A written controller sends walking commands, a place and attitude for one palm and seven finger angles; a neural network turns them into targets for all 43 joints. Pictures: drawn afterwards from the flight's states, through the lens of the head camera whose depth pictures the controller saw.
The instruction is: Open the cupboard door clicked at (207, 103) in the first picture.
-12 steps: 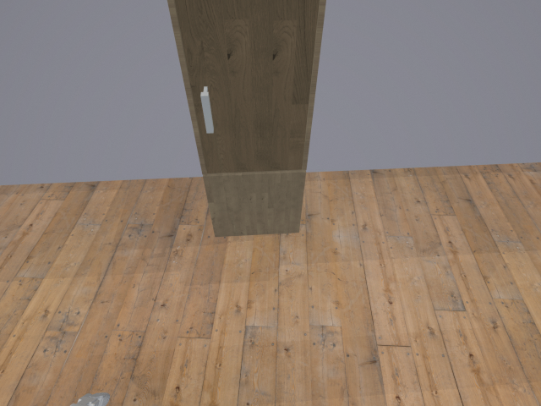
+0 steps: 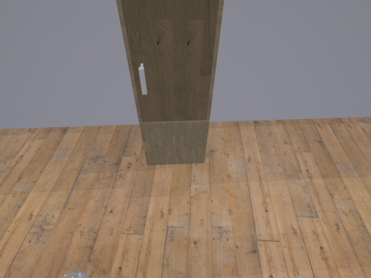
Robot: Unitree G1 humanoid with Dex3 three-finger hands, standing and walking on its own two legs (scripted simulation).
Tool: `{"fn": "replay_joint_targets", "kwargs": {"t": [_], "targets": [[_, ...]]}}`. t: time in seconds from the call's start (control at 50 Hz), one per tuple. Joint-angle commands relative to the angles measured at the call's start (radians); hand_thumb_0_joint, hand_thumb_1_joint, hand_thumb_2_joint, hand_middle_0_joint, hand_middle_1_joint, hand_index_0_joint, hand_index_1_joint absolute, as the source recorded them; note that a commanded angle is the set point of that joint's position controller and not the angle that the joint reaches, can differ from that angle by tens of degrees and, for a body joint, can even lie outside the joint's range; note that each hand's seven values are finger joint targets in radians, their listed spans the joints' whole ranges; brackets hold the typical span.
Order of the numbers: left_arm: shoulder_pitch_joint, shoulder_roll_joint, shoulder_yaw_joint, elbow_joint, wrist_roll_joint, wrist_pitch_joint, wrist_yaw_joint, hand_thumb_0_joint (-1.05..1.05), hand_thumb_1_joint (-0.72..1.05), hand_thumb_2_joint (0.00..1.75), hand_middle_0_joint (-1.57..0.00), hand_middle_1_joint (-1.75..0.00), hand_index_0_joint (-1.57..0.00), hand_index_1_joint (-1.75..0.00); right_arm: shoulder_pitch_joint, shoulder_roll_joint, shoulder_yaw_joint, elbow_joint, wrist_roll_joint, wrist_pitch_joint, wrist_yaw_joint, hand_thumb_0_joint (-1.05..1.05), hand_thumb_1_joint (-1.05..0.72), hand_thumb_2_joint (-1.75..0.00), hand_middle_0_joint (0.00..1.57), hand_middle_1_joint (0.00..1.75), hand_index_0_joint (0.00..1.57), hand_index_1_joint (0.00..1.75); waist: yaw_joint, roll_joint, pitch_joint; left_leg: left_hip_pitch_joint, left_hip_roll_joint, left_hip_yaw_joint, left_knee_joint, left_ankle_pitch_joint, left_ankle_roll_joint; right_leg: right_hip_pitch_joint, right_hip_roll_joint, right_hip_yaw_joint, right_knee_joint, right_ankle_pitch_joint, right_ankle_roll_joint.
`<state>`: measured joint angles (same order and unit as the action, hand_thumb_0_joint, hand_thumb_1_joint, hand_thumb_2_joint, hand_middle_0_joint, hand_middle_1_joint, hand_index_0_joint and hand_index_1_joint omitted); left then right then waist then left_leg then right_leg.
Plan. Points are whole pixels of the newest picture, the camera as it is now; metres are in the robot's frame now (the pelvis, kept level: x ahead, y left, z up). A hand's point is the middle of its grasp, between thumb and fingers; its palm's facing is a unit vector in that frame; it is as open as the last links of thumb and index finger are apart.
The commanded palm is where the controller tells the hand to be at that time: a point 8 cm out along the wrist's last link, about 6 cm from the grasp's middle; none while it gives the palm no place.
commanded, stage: stand and wait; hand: left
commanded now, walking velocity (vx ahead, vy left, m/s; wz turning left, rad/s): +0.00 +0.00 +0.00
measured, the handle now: (143, 79) +0.91 +0.25 -0.07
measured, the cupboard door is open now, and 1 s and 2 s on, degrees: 0 0 0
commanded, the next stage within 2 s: look at it before walking up in 0.74 s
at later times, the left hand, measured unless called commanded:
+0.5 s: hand out of the picture +0.06 +0.24 -0.15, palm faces -0.03 -0.94 -0.34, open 7.4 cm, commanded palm none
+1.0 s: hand out of the picture +0.06 +0.24 -0.15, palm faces -0.04 -0.94 -0.33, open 7.4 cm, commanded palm none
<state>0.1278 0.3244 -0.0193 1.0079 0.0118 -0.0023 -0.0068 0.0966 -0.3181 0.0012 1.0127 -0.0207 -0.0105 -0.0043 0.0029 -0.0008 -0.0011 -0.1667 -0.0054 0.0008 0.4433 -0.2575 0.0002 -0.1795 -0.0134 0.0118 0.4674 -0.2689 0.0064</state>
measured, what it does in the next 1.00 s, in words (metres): stands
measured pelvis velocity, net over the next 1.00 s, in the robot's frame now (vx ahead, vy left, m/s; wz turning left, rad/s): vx -0.01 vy -0.01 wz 0.00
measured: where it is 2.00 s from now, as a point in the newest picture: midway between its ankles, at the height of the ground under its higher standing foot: outside the picture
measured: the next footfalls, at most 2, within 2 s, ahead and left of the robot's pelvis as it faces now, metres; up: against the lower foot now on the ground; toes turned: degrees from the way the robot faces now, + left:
none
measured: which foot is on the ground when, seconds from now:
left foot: down 0.00-1.00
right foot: down 0.00-1.00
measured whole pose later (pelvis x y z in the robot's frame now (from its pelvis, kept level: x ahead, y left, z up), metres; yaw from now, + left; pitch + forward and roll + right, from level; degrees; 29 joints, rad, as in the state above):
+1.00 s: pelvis -0.01 -0.01 +0.01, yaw +0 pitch -1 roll +0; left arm 0.15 0.34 -0.01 1.08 0.01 -0.01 -0.01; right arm 0.13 -0.33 0.00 1.11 -0.01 -0.01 0.00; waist 0.00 0.00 0.02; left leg -0.14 0.01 0.00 0.37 -0.20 -0.01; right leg -0.15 0.00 0.01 0.38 -0.20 0.00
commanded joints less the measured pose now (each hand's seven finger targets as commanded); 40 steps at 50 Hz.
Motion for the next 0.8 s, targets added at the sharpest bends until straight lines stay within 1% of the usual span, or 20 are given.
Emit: {"fn": "replay_joint_targets", "kwargs": {"t": [0.0, 0.06, 0.08, 0.18, 0.22, 0.26, 0.34, 0.38, 0.46, 0.48, 0.5, 0.56, 0.58, 0.66, 0.78], "targets": [[-0.037, 0.217, 0.058, -0.056, 0.000, -0.023, 0.020, 0.00, 0.90, 0.90, -0.20, -0.30, -0.20, -0.30, -0.042, -0.208, -0.047, -0.053, 0.005, -0.026, -0.013, 0.00, -0.90, -0.90, 0.20, 0.30, 0.20, 0.30, -0.004, -0.011, -0.049, 0.025, 0.107, -0.083, -0.069, 0.218, 0.034, 0.014, -0.105, 0.087, -0.080, 0.230, -0.044], [-0.035, 0.218, 0.059, -0.048, 0.000, -0.024, 0.020, 0.00, 0.90, 0.90, -0.20, -0.30, -0.20, -0.30, -0.040, -0.209, -0.047, -0.042, 0.006, -0.026, -0.014, 0.00, -0.90, -0.90, 0.20, 0.30, 0.20, 0.30, -0.003, -0.004, -0.047, 0.024, 0.108, -0.085, -0.073, 0.216, 0.032, 0.019, -0.106, 0.088, -0.089, 0.227, -0.045], [-0.030, 0.216, 0.059, -0.045, -0.001, -0.024, 0.020, 0.00, 0.90, 0.90, -0.20, -0.30, -0.20, -0.30, -0.040, -0.209, -0.047, -0.039, 0.007, -0.026, -0.014, 0.00, -0.90, -0.90, 0.20, 0.30, 0.20, 0.30, -0.003, 0.007, -0.054, 0.032, 0.109, -0.084, -0.075, 0.217, 0.032, 0.023, -0.106, 0.089, -0.091, 0.228, -0.044], [-0.025, 0.218, 0.059, -0.025, -0.002, -0.026, 0.020, 0.00, 0.90, 0.90, -0.20, -0.30, -0.20, -0.30, -0.032, -0.211, -0.044, -0.019, 0.008, -0.026, -0.014, 0.00, -0.90, -0.90, 0.20, 0.30, 0.20, 0.30, -0.002, 0.001, -0.058, 0.037, 0.113, -0.086, -0.084, 0.221, 0.029, 0.036, -0.107, 0.093, -0.102, 0.240, -0.045], [-0.025, 0.219, 0.058, -0.016, -0.002, -0.025, 0.019, 0.00, 0.90, 0.90, -0.20, -0.30, -0.20, -0.30, -0.031, -0.214, -0.043, -0.008, 0.010, -0.026, -0.014, 0.00, -0.90, -0.90, 0.20, 0.30, 0.20, 0.30, -0.001, 0.013, -0.049, 0.035, 0.115, -0.085, -0.093, 0.210, 0.028, 0.039, -0.108, 0.090, -0.110, 0.226, -0.043], [-0.026, 0.221, 0.059, -0.010, -0.002, -0.025, 0.020, 0.00, 0.90, 0.90, -0.20, -0.30, -0.20, -0.30, -0.024, -0.215, -0.041, -0.002, 0.010, -0.026, -0.014, 0.00, -0.90, -0.90, 0.20, 0.30, 0.20, 0.30, -0.001, 0.002, -0.045, 0.029, 0.115, -0.089, -0.098, 0.208, 0.029, 0.043, -0.107, 0.089, -0.113, 0.222, -0.044], [-0.025, 0.222, 0.058, -0.001, -0.001, -0.024, 0.019, 0.00, 0.90, 0.90, -0.20, -0.30, -0.20, -0.30, -0.019, -0.219, -0.040, 0.011, 0.012, -0.025, -0.013, 0.00, -0.90, -0.90, 0.20, 0.30, 0.20, 0.30, 0.000, -0.001, -0.032, 0.025, 0.116, -0.093, -0.110, 0.179, 0.027, 0.036, -0.106, 0.092, -0.127, 0.183, -0.042], [-0.025, 0.224, 0.056, 0.005, -0.002, -0.023, 0.017, 0.00, 0.90, 0.90, -0.20, -0.30, -0.20, -0.30, -0.017, -0.220, -0.038, 0.016, 0.011, -0.024, -0.012, 0.00, -0.90, -0.90, 0.20, 0.30, 0.20, 0.30, 0.001, -0.005, -0.014, 0.015, 0.114, -0.094, -0.119, 0.151, 0.026, 0.024, -0.106, 0.096, -0.139, 0.145, -0.041], [-0.027, 0.224, 0.056, 0.006, -0.001, -0.023, 0.018, 0.00, 0.90, 0.90, -0.20, -0.30, -0.20, -0.30, -0.007, -0.223, -0.038, 0.023, 0.011, -0.025, -0.011, 0.00, -0.90, -0.90, 0.20, 0.30, 0.20, 0.30, -0.001, -0.005, -0.024, 0.019, 0.117, -0.100, -0.126, 0.151, 0.027, 0.028, -0.106, 0.095, -0.142, 0.134, -0.040], [-0.025, 0.223, 0.055, 0.007, -0.002, -0.022, 0.017, 0.00, 0.90, 0.90, -0.20, -0.30, -0.20, -0.30, -0.011, -0.223, -0.036, 0.024, 0.011, -0.026, -0.011, 0.00, -0.90, -0.90, 0.20, 0.30, 0.20, 0.30, 0.002, 0.005, -0.021, 0.018, 0.115, -0.102, -0.127, 0.150, 0.027, 0.027, -0.105, 0.097, -0.144, 0.133, -0.040], [-0.024, 0.223, 0.055, 0.009, -0.002, -0.022, 0.016, 0.00, 0.90, 0.90, -0.20, -0.30, -0.20, -0.30, -0.013, -0.222, -0.037, 0.026, 0.011, -0.025, -0.011, 0.00, -0.90, -0.90, 0.20, 0.30, 0.20, 0.30, 0.002, 0.003, -0.010, 0.014, 0.116, -0.099, -0.130, 0.135, 0.026, 0.018, -0.105, 0.097, -0.150, 0.118, -0.039], [-0.027, 0.224, 0.055, 0.011, -0.001, -0.023, 0.016, 0.00, 0.90, 0.90, -0.20, -0.30, -0.20, -0.30, -0.005, -0.222, -0.037, 0.028, 0.011, -0.024, -0.010, 0.00, -0.90, -0.90, 0.20, 0.30, 0.20, 0.30, -0.001, 0.000, -0.014, 0.014, 0.115, -0.103, -0.132, 0.131, 0.026, 0.016, -0.105, 0.102, -0.154, 0.106, -0.040], [-0.027, 0.224, 0.054, 0.010, -0.001, -0.022, 0.016, 0.00, 0.90, 0.90, -0.20, -0.30, -0.20, -0.30, -0.010, -0.222, -0.036, 0.030, 0.011, -0.024, -0.010, 0.00, -0.90, -0.90, 0.20, 0.30, 0.20, 0.30, 0.001, -0.002, 0.000, 0.012, 0.114, -0.103, -0.135, 0.121, 0.026, 0.007, -0.105, 0.102, -0.158, 0.093, -0.039], [-0.024, 0.223, 0.054, 0.011, 0.001, -0.023, 0.016, 0.00, 0.90, 0.90, -0.20, -0.30, -0.20, -0.30, -0.007, -0.222, -0.038, 0.031, 0.011, -0.023, -0.008, 0.00, -0.90, -0.90, 0.20, 0.30, 0.20, 0.30, -0.001, -0.012, -0.002, 0.014, 0.113, -0.101, -0.133, 0.111, 0.026, -0.002, -0.104, 0.106, -0.164, 0.075, -0.037], [-0.021, 0.223, 0.055, 0.008, 0.000, -0.026, 0.017, 0.00, 0.90, 0.90, -0.20, -0.30, -0.20, -0.30, -0.003, -0.221, -0.036, 0.033, 0.011, -0.027, -0.009, 0.00, -0.90, -0.90, 0.20, 0.30, 0.20, 0.30, -0.001, -0.006, -0.024, 0.021, 0.116, -0.100, -0.128, 0.155, 0.025, 0.020, -0.106, 0.105, -0.156, 0.133, -0.039]]}}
